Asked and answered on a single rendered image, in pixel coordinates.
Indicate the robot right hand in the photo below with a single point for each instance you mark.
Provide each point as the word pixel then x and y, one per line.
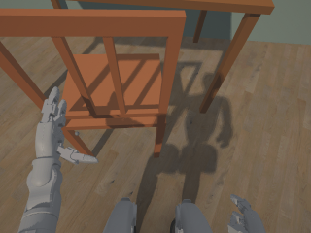
pixel 250 222

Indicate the robot thigh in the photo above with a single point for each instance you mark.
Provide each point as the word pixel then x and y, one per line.
pixel 122 218
pixel 189 218

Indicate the table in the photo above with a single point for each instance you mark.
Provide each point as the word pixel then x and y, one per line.
pixel 252 9

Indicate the right robot thigh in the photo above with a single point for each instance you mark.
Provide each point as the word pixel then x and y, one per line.
pixel 189 218

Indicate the robot left forearm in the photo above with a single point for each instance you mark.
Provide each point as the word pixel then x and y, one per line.
pixel 42 209

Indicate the robot left hand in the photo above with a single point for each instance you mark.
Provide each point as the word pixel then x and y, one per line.
pixel 49 131

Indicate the chair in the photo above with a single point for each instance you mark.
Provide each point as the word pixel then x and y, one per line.
pixel 102 91

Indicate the left robot thigh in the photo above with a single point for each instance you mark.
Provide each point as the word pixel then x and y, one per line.
pixel 122 218

